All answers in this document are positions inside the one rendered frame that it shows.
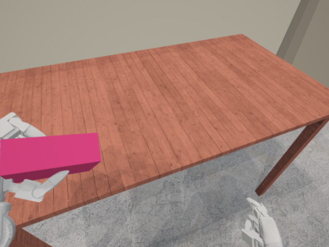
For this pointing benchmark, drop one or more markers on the table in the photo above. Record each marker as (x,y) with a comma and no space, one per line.
(159,111)

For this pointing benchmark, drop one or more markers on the robot left hand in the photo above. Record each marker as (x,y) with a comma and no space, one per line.
(11,126)

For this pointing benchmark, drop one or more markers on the robot right hand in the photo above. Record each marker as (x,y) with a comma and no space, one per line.
(266,231)

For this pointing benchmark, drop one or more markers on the sponge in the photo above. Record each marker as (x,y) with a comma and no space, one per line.
(35,158)

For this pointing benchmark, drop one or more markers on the robot left forearm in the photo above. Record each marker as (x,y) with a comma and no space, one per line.
(7,225)

